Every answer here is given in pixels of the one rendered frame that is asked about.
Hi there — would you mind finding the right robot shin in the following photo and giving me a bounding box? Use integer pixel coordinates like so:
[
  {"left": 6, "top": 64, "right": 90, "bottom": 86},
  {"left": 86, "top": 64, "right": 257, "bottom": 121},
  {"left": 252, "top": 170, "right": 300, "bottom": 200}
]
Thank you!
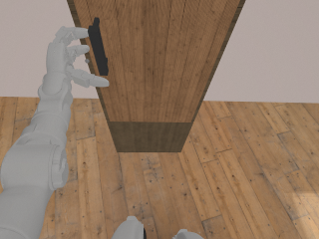
[{"left": 176, "top": 229, "right": 187, "bottom": 235}]

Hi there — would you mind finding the handle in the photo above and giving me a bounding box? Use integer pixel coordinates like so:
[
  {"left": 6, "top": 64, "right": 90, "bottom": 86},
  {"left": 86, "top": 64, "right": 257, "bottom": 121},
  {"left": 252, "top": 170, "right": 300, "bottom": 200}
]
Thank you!
[{"left": 88, "top": 17, "right": 109, "bottom": 76}]

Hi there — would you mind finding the left robot shin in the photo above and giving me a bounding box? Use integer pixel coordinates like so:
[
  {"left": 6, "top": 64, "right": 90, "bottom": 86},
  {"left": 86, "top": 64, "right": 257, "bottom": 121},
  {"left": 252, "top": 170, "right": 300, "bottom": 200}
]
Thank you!
[{"left": 127, "top": 215, "right": 139, "bottom": 222}]

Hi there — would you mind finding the cupboard door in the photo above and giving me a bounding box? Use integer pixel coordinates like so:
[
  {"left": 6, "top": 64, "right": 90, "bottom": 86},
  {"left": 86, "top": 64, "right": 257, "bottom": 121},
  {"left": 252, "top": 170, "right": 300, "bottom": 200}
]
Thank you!
[{"left": 73, "top": 0, "right": 240, "bottom": 122}]

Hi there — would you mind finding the robot shin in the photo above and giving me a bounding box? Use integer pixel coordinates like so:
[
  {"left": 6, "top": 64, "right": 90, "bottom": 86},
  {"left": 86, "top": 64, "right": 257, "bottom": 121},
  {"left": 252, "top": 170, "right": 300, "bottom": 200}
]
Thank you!
[
  {"left": 176, "top": 229, "right": 187, "bottom": 235},
  {"left": 127, "top": 215, "right": 139, "bottom": 222}
]

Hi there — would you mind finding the left robot hand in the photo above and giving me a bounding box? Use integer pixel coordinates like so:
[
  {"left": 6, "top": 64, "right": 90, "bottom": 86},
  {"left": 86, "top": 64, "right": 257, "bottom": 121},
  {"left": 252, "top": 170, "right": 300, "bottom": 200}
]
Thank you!
[{"left": 46, "top": 26, "right": 110, "bottom": 88}]

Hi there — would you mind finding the left robot upper arm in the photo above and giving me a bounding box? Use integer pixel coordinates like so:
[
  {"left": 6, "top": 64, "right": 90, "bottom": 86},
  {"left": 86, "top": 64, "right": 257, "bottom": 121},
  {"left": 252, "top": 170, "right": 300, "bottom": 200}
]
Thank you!
[{"left": 0, "top": 144, "right": 69, "bottom": 239}]

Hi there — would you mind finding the left robot forearm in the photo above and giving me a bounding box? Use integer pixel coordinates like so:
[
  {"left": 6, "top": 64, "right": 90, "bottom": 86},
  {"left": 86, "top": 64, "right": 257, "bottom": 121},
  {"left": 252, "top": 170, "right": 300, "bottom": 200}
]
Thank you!
[{"left": 0, "top": 72, "right": 74, "bottom": 188}]

